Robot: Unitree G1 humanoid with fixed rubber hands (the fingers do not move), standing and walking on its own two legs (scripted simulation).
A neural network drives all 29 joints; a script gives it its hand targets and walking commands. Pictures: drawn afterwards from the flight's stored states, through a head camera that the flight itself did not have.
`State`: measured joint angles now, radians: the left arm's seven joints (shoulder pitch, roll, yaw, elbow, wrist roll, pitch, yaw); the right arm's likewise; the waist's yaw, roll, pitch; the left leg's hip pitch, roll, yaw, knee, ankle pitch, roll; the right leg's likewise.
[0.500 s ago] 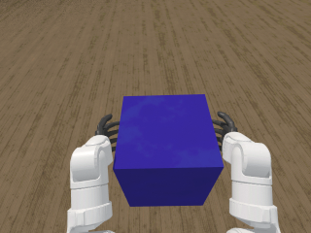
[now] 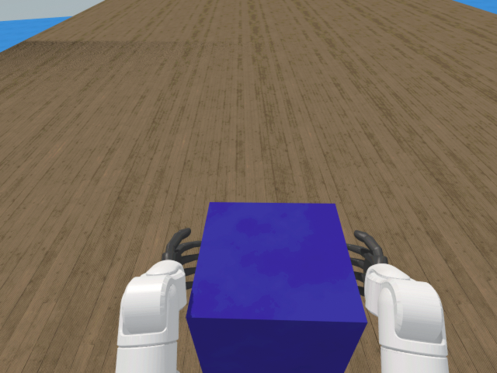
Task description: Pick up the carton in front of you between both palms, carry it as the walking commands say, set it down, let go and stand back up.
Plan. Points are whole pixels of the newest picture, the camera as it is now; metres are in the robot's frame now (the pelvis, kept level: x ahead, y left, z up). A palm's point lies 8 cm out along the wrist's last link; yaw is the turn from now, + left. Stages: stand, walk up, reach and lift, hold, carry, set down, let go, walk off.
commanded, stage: carry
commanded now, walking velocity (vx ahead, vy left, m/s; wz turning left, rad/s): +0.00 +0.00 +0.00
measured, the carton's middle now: (270, 298) +0.27 +0.00 +0.01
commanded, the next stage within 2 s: hold in 2.00 s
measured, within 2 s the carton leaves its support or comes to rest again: neither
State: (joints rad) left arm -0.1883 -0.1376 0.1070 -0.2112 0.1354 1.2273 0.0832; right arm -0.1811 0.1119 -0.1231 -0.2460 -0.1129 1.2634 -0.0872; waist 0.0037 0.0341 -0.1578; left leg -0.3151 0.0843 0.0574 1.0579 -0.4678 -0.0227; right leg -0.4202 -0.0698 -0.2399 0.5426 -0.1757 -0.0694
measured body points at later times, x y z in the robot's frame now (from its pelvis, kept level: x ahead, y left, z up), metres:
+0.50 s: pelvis +0.17 +0.02 +0.00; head +0.14 +0.03 +0.45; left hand +0.46 +0.16 +0.08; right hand +0.44 -0.14 +0.09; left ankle +0.22 +0.12 -0.73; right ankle +0.07 -0.09 -0.73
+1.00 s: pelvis +0.16 +0.02 +0.00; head +0.12 +0.02 +0.45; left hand +0.43 +0.15 +0.07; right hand +0.42 -0.15 +0.07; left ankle +0.22 +0.12 -0.73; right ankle +0.07 -0.08 -0.73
